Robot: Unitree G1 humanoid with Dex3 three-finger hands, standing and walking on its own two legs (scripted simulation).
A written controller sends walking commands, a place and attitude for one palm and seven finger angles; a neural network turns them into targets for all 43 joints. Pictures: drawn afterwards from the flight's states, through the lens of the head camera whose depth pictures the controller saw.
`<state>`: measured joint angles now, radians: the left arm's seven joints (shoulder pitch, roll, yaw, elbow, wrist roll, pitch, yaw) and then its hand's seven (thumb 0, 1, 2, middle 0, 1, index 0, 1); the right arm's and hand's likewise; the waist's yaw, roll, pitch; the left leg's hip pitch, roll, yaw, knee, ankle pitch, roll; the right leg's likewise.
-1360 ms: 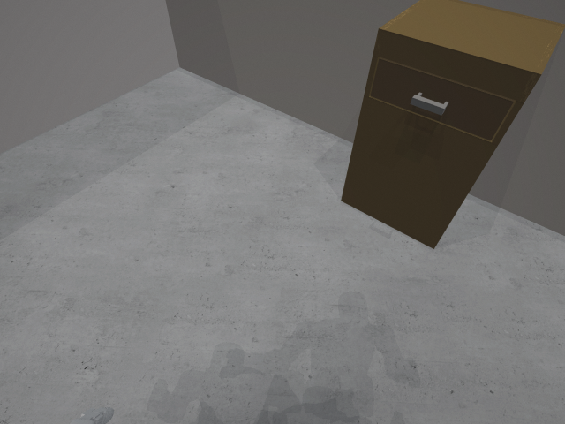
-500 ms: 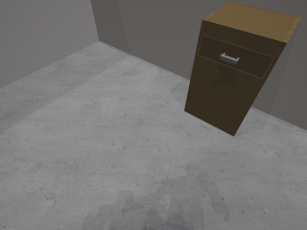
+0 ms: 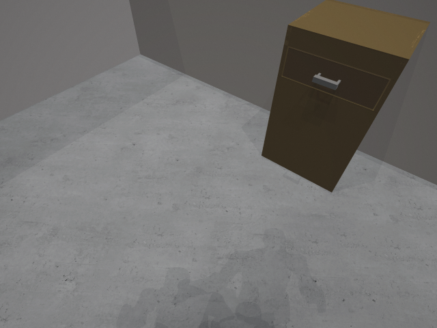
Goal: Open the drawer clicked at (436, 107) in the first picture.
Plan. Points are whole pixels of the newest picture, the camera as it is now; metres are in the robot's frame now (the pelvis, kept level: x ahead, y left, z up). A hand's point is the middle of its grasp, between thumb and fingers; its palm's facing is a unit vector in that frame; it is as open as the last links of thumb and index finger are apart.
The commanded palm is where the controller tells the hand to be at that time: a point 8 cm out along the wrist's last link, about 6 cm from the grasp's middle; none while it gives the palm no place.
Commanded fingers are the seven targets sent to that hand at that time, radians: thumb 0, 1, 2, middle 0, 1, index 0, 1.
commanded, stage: look at it before walking up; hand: left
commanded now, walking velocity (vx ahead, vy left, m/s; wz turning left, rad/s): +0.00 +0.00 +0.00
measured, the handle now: (327, 80) +1.10 -0.41 -0.12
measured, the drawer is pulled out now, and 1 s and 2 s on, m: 0.00 0.00 0.00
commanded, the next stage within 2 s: walk to a spot facing it in 0.08 s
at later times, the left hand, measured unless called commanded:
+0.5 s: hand out of the picture +0.06 +0.19 -0.19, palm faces -0.10 -0.97 -0.22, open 7.4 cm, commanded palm none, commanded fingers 0.00 0.90 0.90 -0.20 -0.30 -0.20 -0.30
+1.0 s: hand (139, 303) +0.21 +0.20 -0.21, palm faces -0.19 -0.97 -0.16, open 7.4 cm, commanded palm none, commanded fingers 0.00 0.90 0.90 -0.20 -0.30 -0.20 -0.30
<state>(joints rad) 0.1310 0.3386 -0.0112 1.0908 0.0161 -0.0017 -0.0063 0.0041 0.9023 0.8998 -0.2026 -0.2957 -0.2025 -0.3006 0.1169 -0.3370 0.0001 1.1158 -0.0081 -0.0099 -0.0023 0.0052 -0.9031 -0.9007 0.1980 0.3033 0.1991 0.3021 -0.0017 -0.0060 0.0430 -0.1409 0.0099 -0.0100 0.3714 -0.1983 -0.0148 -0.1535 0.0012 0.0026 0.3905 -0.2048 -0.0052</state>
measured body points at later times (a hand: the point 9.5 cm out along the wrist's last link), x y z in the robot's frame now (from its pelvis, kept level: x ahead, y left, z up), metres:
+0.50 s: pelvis +0.05 -0.01 -0.02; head +0.05 -0.02 +0.43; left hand +0.07 +0.24 -0.17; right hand +0.04 -0.26 -0.17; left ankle +0.00 +0.13 -0.75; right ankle +0.02 -0.11 -0.74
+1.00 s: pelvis +0.23 +0.01 -0.03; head +0.26 +0.03 +0.42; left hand +0.22 +0.25 -0.19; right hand +0.30 -0.24 -0.15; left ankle +0.33 +0.09 -0.75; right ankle +0.06 -0.08 -0.68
